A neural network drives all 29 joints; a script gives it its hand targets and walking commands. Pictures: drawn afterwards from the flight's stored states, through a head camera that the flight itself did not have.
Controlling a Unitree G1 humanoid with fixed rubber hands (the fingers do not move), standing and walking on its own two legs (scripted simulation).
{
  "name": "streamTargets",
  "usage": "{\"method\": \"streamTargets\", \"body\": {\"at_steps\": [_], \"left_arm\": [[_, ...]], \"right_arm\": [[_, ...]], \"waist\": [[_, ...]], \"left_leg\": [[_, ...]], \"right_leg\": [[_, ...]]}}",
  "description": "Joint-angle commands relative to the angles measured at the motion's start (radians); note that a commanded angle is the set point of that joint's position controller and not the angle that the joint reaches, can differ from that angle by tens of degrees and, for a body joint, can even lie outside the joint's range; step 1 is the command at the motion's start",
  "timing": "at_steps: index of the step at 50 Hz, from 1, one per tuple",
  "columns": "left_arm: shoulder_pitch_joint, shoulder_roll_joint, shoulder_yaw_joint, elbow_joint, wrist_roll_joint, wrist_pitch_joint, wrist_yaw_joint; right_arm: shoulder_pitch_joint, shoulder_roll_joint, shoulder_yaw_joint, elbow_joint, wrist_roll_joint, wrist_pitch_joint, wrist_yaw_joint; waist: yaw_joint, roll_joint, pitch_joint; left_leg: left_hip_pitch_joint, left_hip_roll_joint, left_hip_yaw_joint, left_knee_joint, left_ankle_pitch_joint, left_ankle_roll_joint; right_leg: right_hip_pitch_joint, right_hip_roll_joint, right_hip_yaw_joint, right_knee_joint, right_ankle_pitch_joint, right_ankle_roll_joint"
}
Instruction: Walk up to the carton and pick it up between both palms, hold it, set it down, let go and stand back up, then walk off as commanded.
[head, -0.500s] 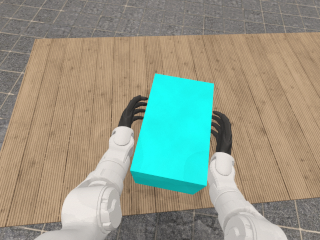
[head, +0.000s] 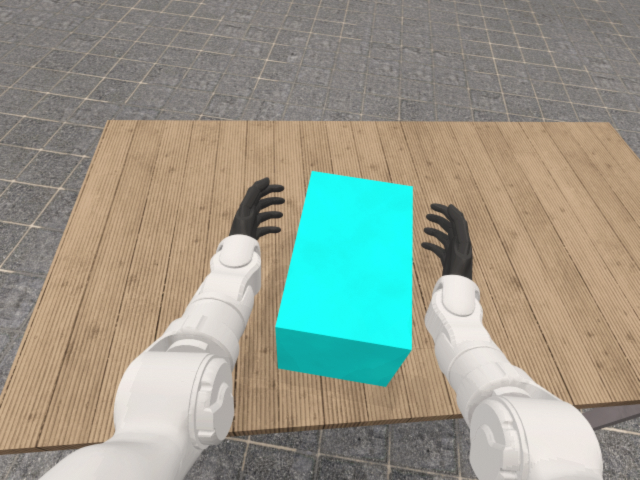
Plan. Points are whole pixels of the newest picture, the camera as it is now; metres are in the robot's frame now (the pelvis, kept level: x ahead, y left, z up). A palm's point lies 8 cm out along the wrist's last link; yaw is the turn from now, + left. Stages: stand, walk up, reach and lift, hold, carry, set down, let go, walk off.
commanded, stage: set down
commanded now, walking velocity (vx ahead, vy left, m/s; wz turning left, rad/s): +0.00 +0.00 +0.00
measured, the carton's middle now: (347, 274) +0.43 -0.03 -0.05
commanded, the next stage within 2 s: none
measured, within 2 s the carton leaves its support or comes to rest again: neither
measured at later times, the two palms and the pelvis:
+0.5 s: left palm (216, 313) +0.31 +0.14 +0.06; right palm (505, 365) +0.26 -0.19 +0.03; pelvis -0.11 -0.04 -0.01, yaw +1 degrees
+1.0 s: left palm (185, 408) +0.23 +0.17 -0.01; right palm (448, 435) +0.19 -0.11 +0.03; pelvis -0.16 -0.01 -0.02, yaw -1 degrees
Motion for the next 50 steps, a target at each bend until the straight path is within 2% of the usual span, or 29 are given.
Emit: {"method": "streamTargets", "body": {"at_steps": [1, 2, 3, 5, 7, 8, 9, 10, 15, 18, 19, 20, 21, 22, 24, 27, 29, 31, 32, 34, 37, 39, 41, 43, 44, 46, 48, 49, 50], "left_arm": [[-0.334, 0.153, -0.082, -0.290, -0.003, 0.013, -0.036], [-0.333, 0.166, -0.069, -0.304, -0.003, 0.006, -0.037], [-0.285, 0.170, -0.063, -0.322, -0.002, 0.008, -0.042], [-0.272, 0.193, -0.045, -0.379, 0.012, -0.015, -0.045], [-0.307, 0.210, -0.051, -0.419, 0.007, -0.041, -0.048], [-0.323, 0.230, -0.040, -0.445, 0.007, -0.052, -0.049], [-0.358, 0.251, -0.038, -0.447, -0.003, -0.065, -0.050], [-0.368, 0.270, -0.029, -0.419, -0.015, -0.074, -0.051], [-0.550, 0.357, -0.125, -0.244, -0.181, -0.095, -0.044], [-0.553, 0.424, -0.193, -0.159, -0.287, -0.073, -0.048], [-0.563, 0.429, -0.228, -0.149, -0.328, -0.064, -0.055], [-0.587, 0.440, -0.248, -0.133, -0.352, -0.054, -0.061], [-0.550, 0.449, -0.244, -0.112, -0.365, -0.038, -0.072], [-0.541, 0.444, -0.249, -0.103, -0.374, -0.023, -0.086], [-0.515, 0.441, -0.255, -0.108, -0.389, 0.010, -0.109], [-0.398, 0.454, -0.223, -0.058, -0.354, 0.074, -0.143], [-0.369, 0.470, -0.207, -0.054, -0.322, 0.120, -0.157], [-0.301, 0.482, -0.157, -0.129, -0.261, 0.160, -0.172], [-0.309, 0.486, -0.154, -0.179, -0.246, 0.168, -0.175], [-0.312, 0.476, -0.150, -0.300, -0.220, 0.175, -0.175], [-0.263, 0.448, -0.107, -0.484, -0.196, 0.152, -0.166], [-0.328, 0.422, -0.131, -0.557, -0.218, 0.109, -0.145], [-0.407, 0.400, -0.200, -0.545, -0.263, 0.057, -0.119], [-0.391, 0.395, -0.223, -0.557, -0.283, 0.006, -0.092], [-0.364, 0.394, -0.218, -0.581, -0.281, -0.018, -0.083], [-0.394, 0.391, -0.237, -0.623, -0.288, -0.057, -0.060], [-0.462, 0.396, -0.277, -0.525, -0.312, -0.080, -0.033], [-0.446, 0.387, -0.282, -0.497, -0.311, -0.089, -0.022], [-0.402, 0.399, -0.277, -0.449, -0.310, -0.085, -0.022]], "right_arm": [[-0.343, -0.085, 0.111, -0.044, 0.149, -0.044, -0.018], [-0.327, -0.091, 0.109, -0.062, 0.143, -0.048, -0.021], [-0.286, -0.078, 0.137, -0.105, 0.141, -0.062, -0.027], [-0.240, -0.061, 0.153, -0.173, 0.119, -0.074, -0.035], [-0.257, -0.057, 0.127, -0.199, 0.105, -0.070, -0.041], [-0.260, -0.052, 0.123, -0.229, 0.104, -0.069, -0.045], [-0.277, -0.056, 0.105, -0.240, 0.099, -0.055, -0.049], [-0.297, -0.058, 0.098, -0.255, 0.096, -0.030, -0.050], [-0.487, -0.072, -0.014, -0.288, 0.040, 0.142, -0.064], [-0.552, -0.059, -0.009, -0.374, 0.055, 0.235, -0.083], [-0.590, -0.051, -0.002, -0.404, 0.063, 0.260, -0.088], [-0.632, -0.057, 0.010, -0.443, 0.071, 0.277, -0.096], [-0.633, -0.054, 0.067, -0.517, 0.101, 0.284, -0.103], [-0.602, -0.053, 0.106, -0.537, 0.134, 0.293, -0.109], [-0.546, -0.063, 0.168, -0.600, 0.173, 0.312, -0.125], [-0.398, -0.043, 0.260, -0.574, 0.234, 0.356, -0.135], [-0.310, -0.043, 0.304, -0.502, 0.281, 0.402, -0.144], [-0.188, -0.036, 0.366, -0.476, 0.325, 0.414, -0.157], [-0.171, -0.033, 0.366, -0.452, 0.342, 0.422, -0.160], [-0.153, -0.017, 0.356, -0.438, 0.355, 0.408, -0.163], [-0.137, 0.010, 0.332, -0.493, 0.358, 0.363, -0.157], [-0.217, 0.024, 0.296, -0.542, 0.333, 0.345, -0.133], [-0.335, 0.006, 0.229, -0.580, 0.281, 0.335, -0.100], [-0.322, 0.012, 0.197, -0.628, 0.234, 0.316, -0.075], [-0.299, 0.010, 0.184, -0.671, 0.213, 0.291, -0.066], [-0.325, 0.000, 0.138, -0.690, 0.162, 0.268, -0.055], [-0.377, -0.030, 0.050, -0.587, 0.088, 0.279, -0.046], [-0.365, -0.046, 0.023, -0.556, 0.058, 0.274, -0.046], [-0.347, -0.043, 0.008, -0.511, 0.033, 0.278, -0.050]], "waist": [[-0.050, 0.193, -0.530], [-0.051, 0.183, -0.554], [-0.033, 0.174, -0.553], [-0.024, 0.170, -0.602], [-0.035, 0.183, -0.644], [-0.021, 0.183, -0.689], [-0.034, 0.185, -0.680], [-0.030, 0.158, -0.649], [-0.044, 0.072, -0.513], [-0.037, 0.036, -0.462], [-0.048, 0.030, -0.445], [-0.045, -0.013, -0.425], [-0.014, -0.079, -0.421], [-0.012, -0.141, -0.418], [-0.002, -0.206, -0.444], [0.025, -0.212, -0.353], [0.030, -0.194, -0.294], [0.052, -0.158, -0.214], [0.039, -0.132, -0.196], [0.027, -0.042, -0.161], [0.075, 0.067, -0.170], [0.087, 0.134, -0.215], [0.063, 0.203, -0.272], [0.064, 0.285, -0.348], [0.066, 0.298, -0.392], [0.040, 0.320, -0.473], [-0.005, 0.345, -0.480], [-0.015, 0.367, -0.487], [-0.017, 0.355, -0.440]], "left_leg": [[0.561, 0.031, -0.030, 0.195, 1.045, -0.167], [0.550, 0.024, -0.023, 0.187, 1.010, -0.164], [0.520, 0.017, -0.018, 0.185, 1.006, -0.159], [0.495, -0.004, -0.006, 0.164, 0.934, -0.146], [0.518, -0.002, -0.010, 0.154, 0.866, -0.146], [0.511, -0.007, -0.002, 0.146, 0.818, -0.141], [0.476, -0.014, 0.005, 0.113, 0.706, -0.129], [0.419, -0.026, 0.015, 0.078, 0.572, -0.102], [0.110, -0.042, 0.041, -0.028, -0.071, -0.004], [0.040, -0.036, 0.041, -0.057, -0.214, 0.040], [0.030, -0.032, 0.036, -0.056, -0.265, 0.048], [0.058, -0.050, 0.046, -0.019, -0.266, 0.045], [0.156, -0.069, 0.045, 0.045, -0.198, 0.049], [0.266, -0.088, 0.038, 0.116, -0.120, 0.053], [0.423, -0.114, 0.024, 0.214, 0.000, 0.058], [0.478, -0.123, 0.003, 0.233, 0.058, 0.075], [0.518, -0.135, -0.007, 0.241, 0.072, 0.080], [0.626, -0.144, -0.025, 0.254, 0.097, 0.073], [0.681, -0.148, -0.035, 0.258, 0.091, 0.072], [0.708, -0.142, -0.040, 0.244, 0.046, 0.052], [0.655, -0.107, -0.065, 0.163, -0.066, 0.026], [0.515, -0.063, -0.081, 0.070, -0.235, 0.014], [0.328, 0.007, -0.112, -0.027, -0.431, 0.015], [0.131, 0.090, -0.139, -0.130, -0.582, 0.027], [0.115, 0.108, -0.154, -0.140, -0.602, 0.023], [0.142, 0.107, -0.166, -0.134, -0.639, 0.003], [0.131, 0.113, -0.184, -0.125, -0.701, -0.024], [0.121, 0.124, -0.185, -0.129, -0.708, -0.030], [0.132, 0.105, -0.175, -0.118, -0.677, -0.039]], "right_leg": [[0.125, 0.083, 0.002, 0.032, 0.485, -0.038], [0.143, 0.083, 0.003, 0.025, 0.493, -0.041], [0.185, 0.080, 0.008, 0.044, 0.545, -0.040], [0.236, 0.077, 0.007, 0.089, 0.598, -0.012], [0.216, 0.086, 0.001, 0.098, 0.559, 0.005], [0.234, 0.086, -0.002, 0.100, 0.550, 0.004], [0.241, 0.085, -0.007, 0.099, 0.502, 0.008], [0.259, 0.084, -0.004, 0.104, 0.461, 0.013], [0.302, 0.064, 0.012, 0.138, 0.010, -0.014], [0.357, 0.063, 0.022, 0.160, -0.165, -0.008], [0.353, 0.065, 0.021, 0.167, -0.222, -0.009], [0.279, 0.037, 0.036, 0.147, -0.310, -0.021], [0.180, -0.005, 0.063, 0.124, -0.392, -0.040], [0.051, -0.045, 0.097, 0.090, -0.486, -0.063], [-0.111, -0.111, 0.142, 0.042, -0.598, -0.098], [-0.161, -0.157, 0.178, 0.014, -0.652, -0.107], [-0.184, -0.183, 0.204, -0.006, -0.730, -0.124], [-0.242, -0.201, 0.203, -0.028, -0.754, -0.144], [-0.301, -0.203, 0.192, -0.034, -0.763, -0.153], [-0.324, -0.180, 0.159, -0.020, -0.702, -0.154], [-0.229, -0.116, 0.098, 0.029, -0.559, -0.125], [-0.125, -0.061, 0.041, 0.082, -0.449, -0.083], [0.024, 0.009, -0.022, 0.171, -0.339, -0.044], [0.268, 0.086, -0.065, 0.266, -0.199, 0.009], [0.314, 0.097, -0.068, 0.285, -0.150, 0.020], [0.287, 0.096, -0.071, 0.291, -0.130, 0.022], [0.195, 0.086, -0.077, 0.298, -0.165, 0.013], [0.198, 0.089, -0.087, 0.316, -0.137, 0.015], [0.172, 0.075, -0.077, 0.289, -0.153, 0.006]]}}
